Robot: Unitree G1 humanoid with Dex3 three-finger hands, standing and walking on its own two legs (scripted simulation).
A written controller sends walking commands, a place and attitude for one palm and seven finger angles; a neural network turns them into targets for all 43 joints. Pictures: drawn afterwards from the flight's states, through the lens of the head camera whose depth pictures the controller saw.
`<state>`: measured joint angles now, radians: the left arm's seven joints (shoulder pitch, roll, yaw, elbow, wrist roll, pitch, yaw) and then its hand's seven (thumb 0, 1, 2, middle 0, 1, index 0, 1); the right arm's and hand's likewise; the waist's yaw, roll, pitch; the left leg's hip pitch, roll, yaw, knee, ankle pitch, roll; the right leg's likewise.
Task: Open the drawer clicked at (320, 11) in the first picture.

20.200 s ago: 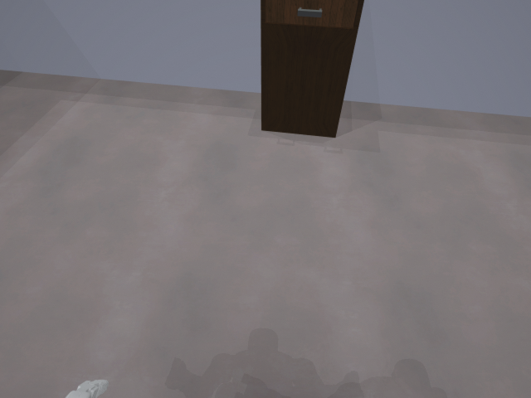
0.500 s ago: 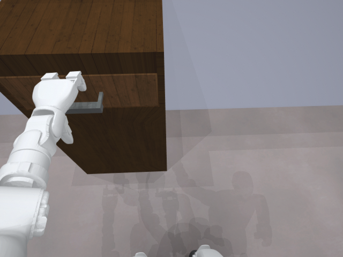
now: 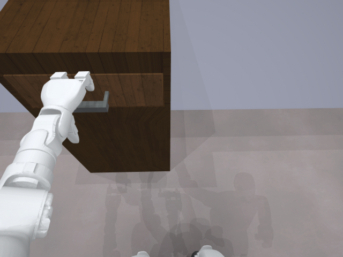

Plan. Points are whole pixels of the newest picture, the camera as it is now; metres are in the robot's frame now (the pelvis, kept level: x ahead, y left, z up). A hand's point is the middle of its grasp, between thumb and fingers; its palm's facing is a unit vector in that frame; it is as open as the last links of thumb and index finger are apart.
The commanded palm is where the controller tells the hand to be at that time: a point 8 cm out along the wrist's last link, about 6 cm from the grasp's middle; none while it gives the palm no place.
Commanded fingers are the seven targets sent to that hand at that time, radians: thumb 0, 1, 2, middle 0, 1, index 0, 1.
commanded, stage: re-aim the fingers above the handle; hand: left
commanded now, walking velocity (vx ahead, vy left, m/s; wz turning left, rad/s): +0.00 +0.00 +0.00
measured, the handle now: (89, 100) +0.53 +0.24 -0.02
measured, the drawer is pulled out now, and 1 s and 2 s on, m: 0.00 0.00 0.00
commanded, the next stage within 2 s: lower the fingers behind the handle in 0.74 s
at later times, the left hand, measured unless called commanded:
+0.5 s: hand (70, 106) +0.47 +0.26 +0.03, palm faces -0.08 -0.02 -1.00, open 13.8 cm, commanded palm +0.46 +0.26 +0.09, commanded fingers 0.00 -0.50 0.30 -0.30 -1.20 -0.30 -1.20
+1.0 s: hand (72, 107) +0.48 +0.25 +0.02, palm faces -0.09 -0.01 -1.00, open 13.8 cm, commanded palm +0.46 +0.25 +0.08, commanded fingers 0.00 -0.50 0.30 -0.30 -1.20 -0.30 -1.20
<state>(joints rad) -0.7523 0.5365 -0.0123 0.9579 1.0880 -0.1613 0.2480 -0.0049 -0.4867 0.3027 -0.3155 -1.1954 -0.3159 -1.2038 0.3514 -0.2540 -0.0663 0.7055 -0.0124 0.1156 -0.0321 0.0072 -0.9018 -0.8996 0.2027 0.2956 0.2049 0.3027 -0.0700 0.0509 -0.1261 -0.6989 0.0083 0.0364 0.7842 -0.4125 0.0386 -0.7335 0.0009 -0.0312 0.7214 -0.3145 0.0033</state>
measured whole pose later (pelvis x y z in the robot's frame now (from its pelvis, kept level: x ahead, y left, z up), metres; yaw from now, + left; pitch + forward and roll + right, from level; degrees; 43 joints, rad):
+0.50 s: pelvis +0.00 -0.01 +0.00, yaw +0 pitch +20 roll -2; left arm -0.76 0.60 0.04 0.98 1.09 -0.20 0.24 0.00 -0.49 0.30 -0.32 -1.20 -0.32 -1.20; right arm 0.34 -0.27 -0.07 0.70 -0.02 0.11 -0.05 0.01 -0.90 -0.90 0.20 0.30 0.20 0.30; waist -0.09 0.04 -0.12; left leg -0.73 0.02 0.03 0.79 -0.42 0.03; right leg -0.76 0.01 -0.03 0.73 -0.32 -0.01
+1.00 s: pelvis +0.00 +0.00 +0.00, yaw +0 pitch +20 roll -2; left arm -0.78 0.56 0.02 1.02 1.10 -0.15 0.26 0.00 -0.49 0.30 -0.31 -1.20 -0.32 -1.20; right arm 0.33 -0.25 -0.05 0.70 -0.02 0.12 -0.03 0.01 -0.90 -0.90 0.20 0.30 0.21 0.30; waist -0.09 0.05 -0.13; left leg -0.73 0.01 0.04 0.80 -0.43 0.04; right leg -0.76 0.00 -0.03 0.74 -0.32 0.01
